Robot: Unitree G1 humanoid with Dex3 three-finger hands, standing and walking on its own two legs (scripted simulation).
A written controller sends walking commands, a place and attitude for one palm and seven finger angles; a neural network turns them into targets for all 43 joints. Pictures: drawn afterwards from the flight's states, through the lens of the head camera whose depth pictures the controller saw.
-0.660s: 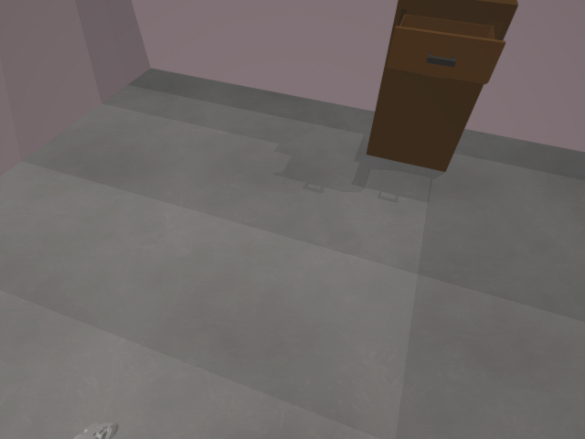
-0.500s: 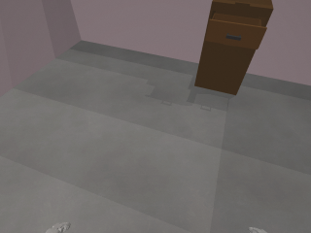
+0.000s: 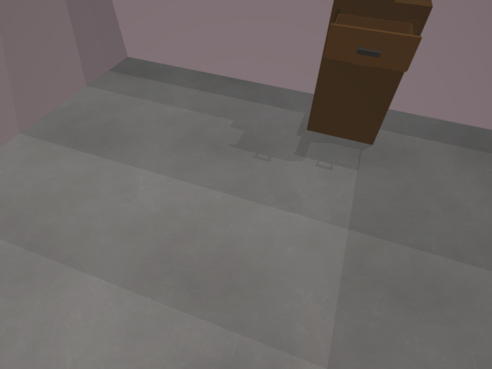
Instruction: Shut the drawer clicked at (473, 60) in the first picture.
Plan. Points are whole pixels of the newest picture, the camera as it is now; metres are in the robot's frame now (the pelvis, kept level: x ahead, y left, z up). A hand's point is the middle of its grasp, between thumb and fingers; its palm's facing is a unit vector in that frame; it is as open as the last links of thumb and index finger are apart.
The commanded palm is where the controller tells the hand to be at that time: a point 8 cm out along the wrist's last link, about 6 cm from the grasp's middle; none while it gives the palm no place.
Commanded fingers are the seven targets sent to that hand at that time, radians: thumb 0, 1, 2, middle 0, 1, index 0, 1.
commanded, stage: stand and wait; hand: left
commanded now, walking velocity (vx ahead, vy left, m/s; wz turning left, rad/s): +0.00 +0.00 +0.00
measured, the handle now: (368, 50) +1.42 -0.47 -0.10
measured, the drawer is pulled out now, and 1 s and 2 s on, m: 0.20 0.20 0.20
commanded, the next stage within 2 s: look at it before walking up in 0.16 s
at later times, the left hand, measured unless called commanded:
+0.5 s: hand out of the picture +0.08 +0.24 -0.15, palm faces -0.03 -0.94 -0.33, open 7.4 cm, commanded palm none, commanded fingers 0.00 0.90 0.90 -0.20 -0.30 -0.20 -0.30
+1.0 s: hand out of the picture +0.07 +0.24 -0.16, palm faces -0.04 -0.95 -0.32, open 7.4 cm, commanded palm none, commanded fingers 0.00 0.90 0.90 -0.20 -0.30 -0.20 -0.30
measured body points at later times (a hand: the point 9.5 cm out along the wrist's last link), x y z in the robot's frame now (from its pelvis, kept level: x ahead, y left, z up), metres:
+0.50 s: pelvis -0.01 +0.00 +0.00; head +0.00 +0.00 +0.45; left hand +0.08 +0.29 -0.13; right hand +0.08 -0.30 -0.13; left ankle +0.00 +0.13 -0.74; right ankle +0.00 -0.12 -0.74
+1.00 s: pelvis +0.00 +0.00 +0.00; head +0.01 +0.00 +0.45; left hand +0.07 +0.29 -0.14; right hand +0.07 -0.29 -0.14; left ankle +0.00 +0.13 -0.74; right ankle +0.00 -0.12 -0.74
